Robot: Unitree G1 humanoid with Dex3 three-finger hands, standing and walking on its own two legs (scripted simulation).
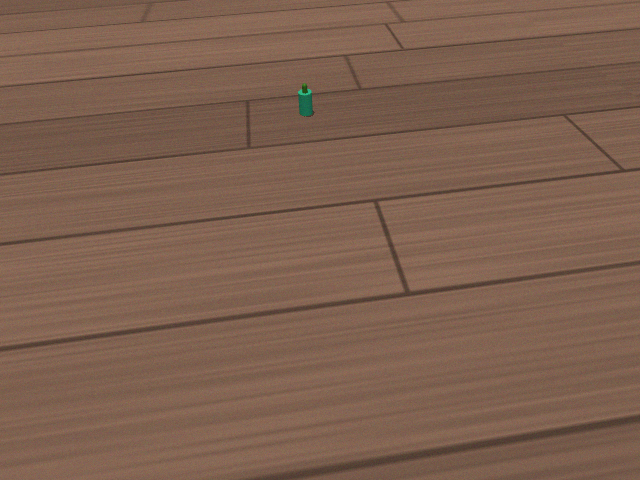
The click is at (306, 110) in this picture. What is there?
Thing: necked bottle
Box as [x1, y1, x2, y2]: [298, 83, 312, 115]
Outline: 304,83 302,84 302,88 298,91 299,111 302,115 308,115 312,112 311,91 306,88 306,84
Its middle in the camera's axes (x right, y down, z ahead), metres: -0.07 -0.83 +2.33
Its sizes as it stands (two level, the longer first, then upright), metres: 0.081 0.081 0.187
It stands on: the floor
